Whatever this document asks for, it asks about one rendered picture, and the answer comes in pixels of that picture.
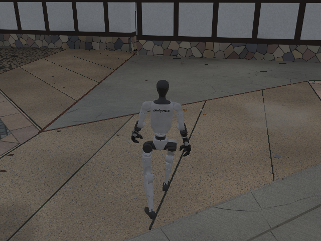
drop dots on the right robot hand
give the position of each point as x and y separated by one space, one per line
187 148

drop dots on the left robot thigh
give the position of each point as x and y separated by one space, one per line
146 160

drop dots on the left robot hand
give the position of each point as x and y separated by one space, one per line
138 136

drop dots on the robot right upper arm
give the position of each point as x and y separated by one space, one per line
180 117

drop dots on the robot left shin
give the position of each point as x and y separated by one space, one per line
148 192

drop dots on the robot left upper arm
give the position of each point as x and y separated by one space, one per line
143 112

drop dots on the right robot forearm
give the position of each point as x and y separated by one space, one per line
185 136

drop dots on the left robot forearm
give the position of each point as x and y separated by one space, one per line
136 130

